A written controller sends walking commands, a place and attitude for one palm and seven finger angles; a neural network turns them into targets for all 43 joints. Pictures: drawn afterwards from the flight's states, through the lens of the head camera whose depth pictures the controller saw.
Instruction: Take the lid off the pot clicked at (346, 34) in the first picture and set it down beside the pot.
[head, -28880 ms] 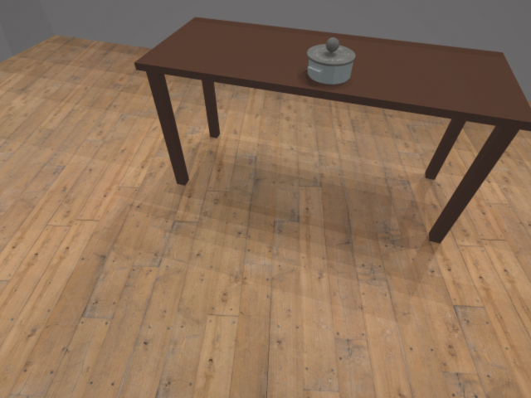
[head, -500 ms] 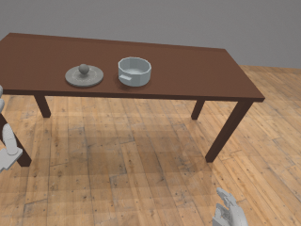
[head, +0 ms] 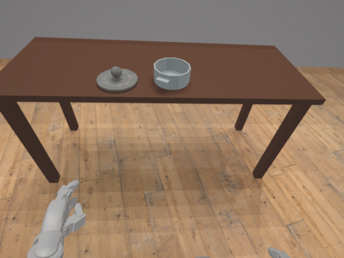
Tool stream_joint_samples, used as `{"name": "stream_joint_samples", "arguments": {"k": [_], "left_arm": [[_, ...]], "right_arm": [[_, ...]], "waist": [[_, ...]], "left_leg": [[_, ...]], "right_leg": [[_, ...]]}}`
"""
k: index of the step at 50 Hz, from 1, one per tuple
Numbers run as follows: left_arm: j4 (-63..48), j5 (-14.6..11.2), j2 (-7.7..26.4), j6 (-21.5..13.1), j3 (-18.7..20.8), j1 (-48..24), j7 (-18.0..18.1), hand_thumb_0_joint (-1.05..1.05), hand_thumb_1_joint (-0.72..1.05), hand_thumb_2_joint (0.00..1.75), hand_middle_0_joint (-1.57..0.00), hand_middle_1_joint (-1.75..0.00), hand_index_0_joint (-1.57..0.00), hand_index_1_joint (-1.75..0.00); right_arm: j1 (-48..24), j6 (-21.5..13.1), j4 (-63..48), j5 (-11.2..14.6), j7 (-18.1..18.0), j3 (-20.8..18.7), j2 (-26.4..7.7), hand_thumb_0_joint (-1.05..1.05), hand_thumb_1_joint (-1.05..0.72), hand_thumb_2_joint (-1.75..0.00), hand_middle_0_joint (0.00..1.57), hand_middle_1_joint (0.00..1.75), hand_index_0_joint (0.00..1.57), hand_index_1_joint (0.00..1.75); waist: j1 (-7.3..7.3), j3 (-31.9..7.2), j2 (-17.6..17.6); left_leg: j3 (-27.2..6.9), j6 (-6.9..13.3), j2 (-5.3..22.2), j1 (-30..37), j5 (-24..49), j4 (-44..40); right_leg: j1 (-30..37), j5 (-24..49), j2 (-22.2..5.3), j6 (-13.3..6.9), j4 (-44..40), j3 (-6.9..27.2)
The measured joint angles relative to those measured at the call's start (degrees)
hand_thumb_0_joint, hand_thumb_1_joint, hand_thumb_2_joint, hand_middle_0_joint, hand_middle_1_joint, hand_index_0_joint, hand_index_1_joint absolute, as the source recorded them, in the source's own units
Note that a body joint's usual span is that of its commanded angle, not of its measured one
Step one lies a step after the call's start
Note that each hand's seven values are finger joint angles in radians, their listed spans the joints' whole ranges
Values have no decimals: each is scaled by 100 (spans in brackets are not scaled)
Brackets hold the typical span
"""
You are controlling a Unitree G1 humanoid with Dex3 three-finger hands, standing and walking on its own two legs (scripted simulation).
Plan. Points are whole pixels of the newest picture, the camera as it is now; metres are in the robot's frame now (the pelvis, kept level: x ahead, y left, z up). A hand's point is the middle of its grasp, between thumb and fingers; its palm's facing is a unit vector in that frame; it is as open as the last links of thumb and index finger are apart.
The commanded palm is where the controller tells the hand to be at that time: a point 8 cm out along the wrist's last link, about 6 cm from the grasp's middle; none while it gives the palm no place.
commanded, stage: stop stepping back and stand still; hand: left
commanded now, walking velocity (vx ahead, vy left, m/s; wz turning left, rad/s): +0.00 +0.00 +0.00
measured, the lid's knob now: (116, 72) +0.83 +0.22 +0.01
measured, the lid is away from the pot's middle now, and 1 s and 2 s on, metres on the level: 0.24 0.24 0.24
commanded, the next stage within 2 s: let the arm hang, fingers relaxed in 0.74 s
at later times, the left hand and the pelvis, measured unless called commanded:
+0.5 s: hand out of the picture +0.14 +0.17 -0.14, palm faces +0.01 -0.97 -0.22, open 7.3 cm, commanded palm none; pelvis +0.08 -0.02 +0.03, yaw -1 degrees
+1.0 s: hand out of the picture +0.13 +0.15 -0.13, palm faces +0.03 -0.98 -0.18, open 7.3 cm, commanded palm none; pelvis +0.07 -0.03 +0.04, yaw +0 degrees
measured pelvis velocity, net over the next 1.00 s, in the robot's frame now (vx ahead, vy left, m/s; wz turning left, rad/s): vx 0.07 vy -0.03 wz -0.01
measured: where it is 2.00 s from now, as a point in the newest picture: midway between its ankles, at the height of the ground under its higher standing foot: outside the picture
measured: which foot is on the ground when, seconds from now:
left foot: down 0.00-1.00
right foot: up 0.00-0.24, down 0.26-1.00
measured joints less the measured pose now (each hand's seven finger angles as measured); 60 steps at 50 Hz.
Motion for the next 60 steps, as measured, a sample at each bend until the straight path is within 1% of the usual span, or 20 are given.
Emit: {"name": "stream_joint_samples", "arguments": {"k": [2, 4, 5, 7, 8, 9, 11, 12, 13, 14, 17, 19, 24, 28, 32, 37, 42, 51, 60], "left_arm": [[1051, -27, -155, 240, -342, -149, -99, 1, 90, 90, -19, -30, -19, -30], [1725, -55, -313, 337, -653, -159, -199, 1, 91, 90, -19, -30, -19, -29], [1971, -68, -393, 346, -789, -126, -243, 1, 91, 90, -19, -30, -19, -29], [2370, -91, -550, 318, -1024, -14, -314, 1, 91, 90, -20, -30, -20, -30], [2503, -161, -626, 256, -1060, 49, -322, 1, 91, 90, -20, -30, -20, -30], [2529, -235, -673, 137, -1010, 65, -306, -2, 92, 90, -20, -30, -20, -30], [2627, -230, -629, -67, -1004, 58, -262, -5, 93, 89, -20, -30, -21, -30], [2684, -217, -558, -148, -992, 86, -230, -5, 93, 89, -20, -30, -21, -30], [2759, -206, -466, -227, -965, 122, -182, -6, 94, 89, -20, -30, -21, -30], [2924, -198, -423, -274, -930, 102, -123, -6, 93, 89, -20, -30, -21, -30], [3380, -187, -314, -256, -904, 101, -43, -4, 93, 90, -20, -30, -20, -30], [3606, -201, -248, -242, -866, 127, 8, -3, 92, 90, -20, -30, -20, -30], [3932, -249, -163, -222, -802, 70, 92, -1, 91, 90, -20, -30, -20, -30], [4031, -257, -225, -247, -814, 12, 116, 0, 91, 90, -20, -30, -20, -30], [4118, -263, -311, -244, -849, -44, 155, 0, 91, 90, -20, -30, -20, -30], [4170, -275, -406, -213, -905, -168, 175, 0, 90, 90, -20, -30, -20, -30], [4219, -266, -414, -220, -914, -221, 177, 0, 91, 90, -20, -30, -20, -30], [4392, -254, -357, -241, -915, -151, 139, 0, 91, 90, -20, -30, -20, -30], [4602, -248, -356, -252, -930, 62, 112, 0, 92, 90, -20, -30, -20, -30]], "right_arm": [[158, 8, 202, -14, -68, 76, 166, 1, -90, -89, 20, 30, 20, 30], [319, -5, 469, 3, -119, 146, 335, 1, -90, -89, 20, 30, 20, 30], [386, -13, 615, 17, -135, 168, 403, 1, -90, -89, 21, 30, 20, 30], [502, -29, 885, 46, -157, 181, 491, 1, -90, -89, 21, 30, 20, 30], [557, -34, 1000, 60, -166, 177, 519, 1, -90, -89, 21, 30, 20, 30], [623, -38, 1103, 75, -178, 166, 548, 1, -90, -89, 21, 30, 20, 30], [746, -23, 1306, 115, -181, 162, 598, 1, -90, -89, 21, 30, 20, 30], [813, -8, 1393, 141, -170, 154, 638, 1, -90, -89, 21, 30, 20, 30], [869, 6, 1466, 168, -159, 146, 681, 1, -90, -89, 21, 30, 20, 30], [829, 29, 1561, 188, -150, 123, 683, 1, -90, -89, 21, 30, 20, 30], [721, 51, 1681, 207, -141, 25, 668, 1, -90, -89, 21, 30, 20, 30], [654, 37, 1724, 215, -155, 2, 692, 1, -90, -89, 21, 30, 20, 30], [409, -30, 1804, 241, -219, 13, 802, 1, -90, -89, 20, 30, 20, 30], [242, 7, 1912, 243, -289, -31, 737, 2, -93, -89, 21, 30, 20, 30], [59, 46, 1993, 258, -302, -56, 683, 1, -93, -89, 21, 30, 20, 30], [-138, 58, 1994, 281, -321, -65, 676, 1, -93, -89, 20, 30, 20, 30], [-216, 73, 2032, 271, -312, -58, 686, 1, -92, -89, 20, 30, 20, 30], [-84, 83, 2199, 241, -270, -22, 694, 0, -92, -89, 20, 30, 20, 30], [182, 73, 2396, 240, -232, 43, 788, 0, -91, -89, 20, 30, 20, 30]], "waist": [[-85, 78, -152], [-61, 200, -322], [-26, 277, -377], [47, 448, -379], [78, 525, -341], [111, 594, -280], [190, 674, -182], [220, 653, -203], [264, 599, -274], [303, 607, -217], [194, 610, 7], [172, 575, 68], [256, 575, 124], [340, 572, 206], [378, 570, 192], [371, 645, 129], [387, 646, 73], [389, 639, 89], [394, 659, 123]], "left_leg": [[22, -2, -96, 169, 168, -325], [44, -18, -135, 357, 351, -732], [46, -31, -130, 449, 442, -935], [10, -62, -74, 619, 592, -1285], [-22, -80, -30, 684, 643, -1417], [-84, -102, 18, 721, 673, -1498], [-183, -162, 95, 779, 649, -1534], [-191, -193, 86, 791, 591, -1500], [-153, -223, 48, 780, 505, -1429], [-135, -252, 111, 796, 410, -1348], [-210, -286, 202, 997, 302, -1382], [-206, -284, 218, 1162, 265, -1487], [-159, -258, 218, 1531, 251, -1762], [-165, -247, 206, 1742, 236, -1896], [-151, -262, 193, 1859, 247, -2007], [-170, -285, 183, 1921, 421, -2205], [-177, -301, 208, 1934, 479, -2295], [-195, -337, 274, 1988, 601, -2353], [-191, -342, 289, 1955, 691, -2383]], "right_leg": [[-323, 355, 64, 56, 470, 111], [-512, 699, 42, 89, 432, 167], [-525, 805, 5, 94, 219, 165], [-339, 868, -97, 78, -620, 87], [-158, 864, -141, 63, -1163, 26], [70, 901, -158, 47, -1733, -32], [653, 1240, -130, 6, -2866, -83], [968, 1495, -129, -46, -3371, -27], [1199, 1480, -152, -75, -3722, 87], [1232, 1370, -87, -44, -3727, 115], [1406, 1298, 3, 18, -3706, 51], [1550, 1281, 19, 28, -3781, 59], [1815, 1244, 21, -13, -3878, 89], [2002, 1211, -4, -42, -3949, 43], [2129, 1165, -25, 42, -4079, 55], [2148, 1315, -45, -1, -4168, 14], [2211, 1373, -29, 17, -4354, -4], [2329, 1579, 32, -23, -4551, -29], [2321, 1701, 44, -33, -4638, -28]]}}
